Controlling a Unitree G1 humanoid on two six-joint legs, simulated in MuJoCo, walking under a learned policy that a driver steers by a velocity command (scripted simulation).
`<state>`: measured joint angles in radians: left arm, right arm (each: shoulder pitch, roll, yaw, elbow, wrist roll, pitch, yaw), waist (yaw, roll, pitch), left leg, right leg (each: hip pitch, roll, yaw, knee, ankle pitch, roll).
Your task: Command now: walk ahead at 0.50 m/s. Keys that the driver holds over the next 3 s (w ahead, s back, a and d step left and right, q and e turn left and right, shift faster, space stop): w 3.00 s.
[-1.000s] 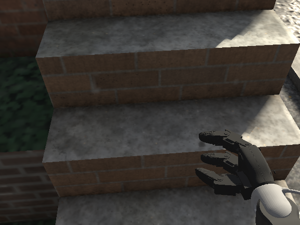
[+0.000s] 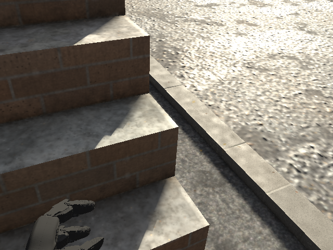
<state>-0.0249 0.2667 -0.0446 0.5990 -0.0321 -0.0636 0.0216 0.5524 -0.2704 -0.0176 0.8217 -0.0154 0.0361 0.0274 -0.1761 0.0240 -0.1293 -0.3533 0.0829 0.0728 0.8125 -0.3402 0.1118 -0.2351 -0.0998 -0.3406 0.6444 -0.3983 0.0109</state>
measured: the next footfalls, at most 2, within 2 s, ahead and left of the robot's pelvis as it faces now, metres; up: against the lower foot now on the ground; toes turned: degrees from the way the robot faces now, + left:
right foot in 0.48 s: +0.16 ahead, -0.10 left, +0.00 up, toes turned +0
left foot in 0.92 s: +0.31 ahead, +0.18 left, +0.22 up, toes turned +3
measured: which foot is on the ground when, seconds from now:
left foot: down 0.00-0.48, up 0.50-0.90, down 0.92-1.00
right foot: down 0.00-0.00, up 0.02-0.46, down 0.48-0.86, up 0.88-1.00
